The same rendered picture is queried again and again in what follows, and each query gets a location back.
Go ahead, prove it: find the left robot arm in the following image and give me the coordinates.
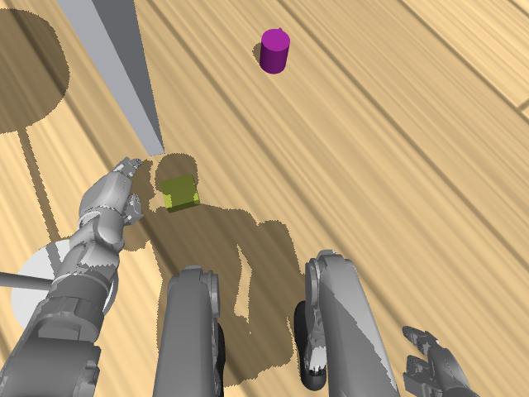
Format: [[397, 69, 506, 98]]
[[0, 208, 125, 397]]

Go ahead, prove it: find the right robot hand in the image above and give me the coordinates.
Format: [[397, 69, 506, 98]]
[[403, 326, 471, 397]]

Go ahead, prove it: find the left robot hand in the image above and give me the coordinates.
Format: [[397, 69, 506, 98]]
[[79, 157, 144, 226]]

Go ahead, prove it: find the floor lamp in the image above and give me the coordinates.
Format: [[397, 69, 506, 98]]
[[0, 240, 119, 329]]

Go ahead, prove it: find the right robot foot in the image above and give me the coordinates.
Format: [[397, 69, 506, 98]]
[[294, 300, 326, 391]]

